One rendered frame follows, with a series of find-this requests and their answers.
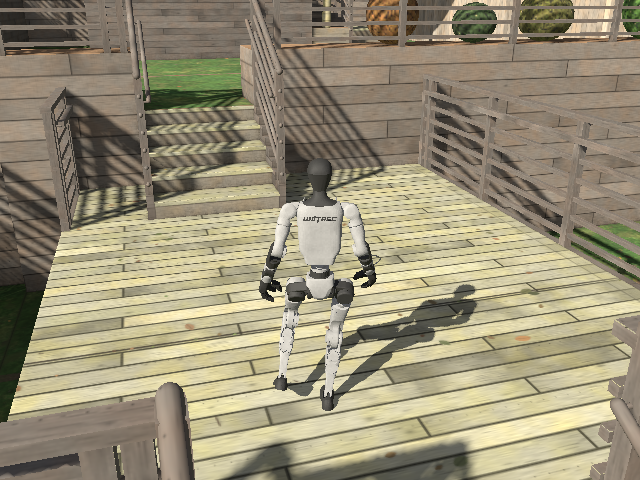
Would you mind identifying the left robot forearm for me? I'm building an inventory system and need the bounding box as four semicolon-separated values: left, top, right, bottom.
261;242;281;283

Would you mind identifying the right robot upper arm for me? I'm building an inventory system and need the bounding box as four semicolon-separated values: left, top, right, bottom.
341;202;369;257

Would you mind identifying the right robot forearm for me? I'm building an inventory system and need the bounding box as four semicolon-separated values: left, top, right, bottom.
358;241;375;275

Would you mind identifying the robot left hand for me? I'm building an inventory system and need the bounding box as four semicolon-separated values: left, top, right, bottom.
259;280;282;302

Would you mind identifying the left robot upper arm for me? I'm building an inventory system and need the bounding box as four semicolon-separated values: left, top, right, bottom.
271;202;299;258

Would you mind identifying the robot head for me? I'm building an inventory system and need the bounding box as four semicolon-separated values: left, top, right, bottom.
303;158;337;207

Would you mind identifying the robot right hand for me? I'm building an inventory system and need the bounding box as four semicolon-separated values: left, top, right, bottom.
353;270;377;288

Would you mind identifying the robot torso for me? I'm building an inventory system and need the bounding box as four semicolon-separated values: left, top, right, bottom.
296;197;343;300

